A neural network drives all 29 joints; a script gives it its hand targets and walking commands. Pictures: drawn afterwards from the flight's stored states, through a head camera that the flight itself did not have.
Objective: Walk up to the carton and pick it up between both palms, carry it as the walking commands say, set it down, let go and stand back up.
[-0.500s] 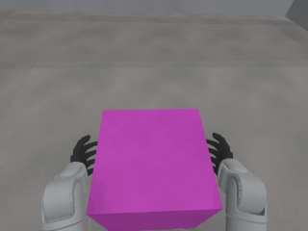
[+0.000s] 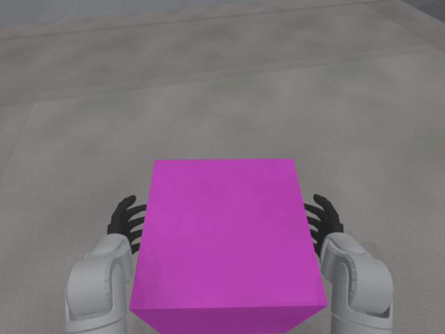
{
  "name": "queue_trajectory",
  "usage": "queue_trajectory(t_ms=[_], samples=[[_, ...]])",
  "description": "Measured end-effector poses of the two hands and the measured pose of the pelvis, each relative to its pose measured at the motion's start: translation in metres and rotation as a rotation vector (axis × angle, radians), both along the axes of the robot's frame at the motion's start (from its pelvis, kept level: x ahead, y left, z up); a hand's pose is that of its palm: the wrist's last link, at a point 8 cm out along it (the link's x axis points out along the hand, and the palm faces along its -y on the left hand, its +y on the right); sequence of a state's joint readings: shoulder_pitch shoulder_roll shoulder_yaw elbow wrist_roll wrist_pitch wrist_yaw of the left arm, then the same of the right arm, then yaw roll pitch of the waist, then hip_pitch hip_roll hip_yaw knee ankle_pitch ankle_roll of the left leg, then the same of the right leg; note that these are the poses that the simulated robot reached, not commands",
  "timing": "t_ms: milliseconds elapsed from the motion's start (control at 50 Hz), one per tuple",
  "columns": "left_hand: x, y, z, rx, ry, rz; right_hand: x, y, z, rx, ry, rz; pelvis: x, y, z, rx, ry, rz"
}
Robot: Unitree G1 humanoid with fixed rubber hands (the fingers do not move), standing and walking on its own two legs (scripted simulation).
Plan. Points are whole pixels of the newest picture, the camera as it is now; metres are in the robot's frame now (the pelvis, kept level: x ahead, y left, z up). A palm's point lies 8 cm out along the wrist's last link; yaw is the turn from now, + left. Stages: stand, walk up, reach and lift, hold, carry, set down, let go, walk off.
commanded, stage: carry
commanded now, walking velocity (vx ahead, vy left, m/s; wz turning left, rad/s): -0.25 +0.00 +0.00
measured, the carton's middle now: (224, 251) +0.27 -0.02 -0.01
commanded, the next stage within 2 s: none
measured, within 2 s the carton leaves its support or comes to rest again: neither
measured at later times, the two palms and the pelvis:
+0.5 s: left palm out of the picture +0.07 +0.20 +0.08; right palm out of the picture +0.08 -0.14 +0.09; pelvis -0.18 +0.01 +0.00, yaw +1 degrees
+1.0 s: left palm out of the picture -0.12 +0.19 +0.07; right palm out of the picture -0.10 -0.15 +0.08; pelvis -0.36 +0.01 -0.01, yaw +2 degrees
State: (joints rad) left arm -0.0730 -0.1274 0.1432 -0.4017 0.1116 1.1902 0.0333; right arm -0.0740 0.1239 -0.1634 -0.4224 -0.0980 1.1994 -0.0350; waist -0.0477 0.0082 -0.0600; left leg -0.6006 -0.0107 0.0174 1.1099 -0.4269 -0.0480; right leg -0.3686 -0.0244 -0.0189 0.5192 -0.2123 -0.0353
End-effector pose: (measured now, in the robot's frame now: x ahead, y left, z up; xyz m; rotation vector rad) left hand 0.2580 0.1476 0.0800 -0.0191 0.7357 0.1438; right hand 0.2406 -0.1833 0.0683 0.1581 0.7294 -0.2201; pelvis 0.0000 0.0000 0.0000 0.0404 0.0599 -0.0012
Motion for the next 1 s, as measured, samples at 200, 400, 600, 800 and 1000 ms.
queue_trajectory(t_ms=[200, 400, 600, 800, 1000], samples=[[-0.081, 0.038, -0.003, -0.044, -0.057, 0.08, -0.053, 0.037, 0.013, -0.05, -0.057, 0.082, -0.075, 0.014, -0.009, -0.017, 0.014, 0.029], [-0.17, 0.063, -0.011, -0.092, -0.013, 0.14, -0.125, 0.064, 0.018, -0.108, -0.012, 0.152, -0.148, 0.02, 0.0, -0.077, -0.01, 0.041], [-0.222, 0.015, -0.003, -0.043, -0.052, 0.062, -0.205, 0.014, 0.006, -0.049, -0.052, 0.062, -0.224, -0.003, -0.01, -0.071, 0.013, 0.011], [-0.292, -0.011, 0.002, -0.003, -0.02, 0.003, -0.291, -0.011, 0.004, -0.008, -0.02, 0.005, -0.295, -0.012, -0.001, 0.0, 0.006, 0.002], [-0.378, 0.038, -0.007, -0.059, -0.041, 0.108, -0.342, 0.038, 0.013, -0.071, -0.041, 0.114, -0.36, 0.006, -0.007, -0.024, -0.004, 0.035]])
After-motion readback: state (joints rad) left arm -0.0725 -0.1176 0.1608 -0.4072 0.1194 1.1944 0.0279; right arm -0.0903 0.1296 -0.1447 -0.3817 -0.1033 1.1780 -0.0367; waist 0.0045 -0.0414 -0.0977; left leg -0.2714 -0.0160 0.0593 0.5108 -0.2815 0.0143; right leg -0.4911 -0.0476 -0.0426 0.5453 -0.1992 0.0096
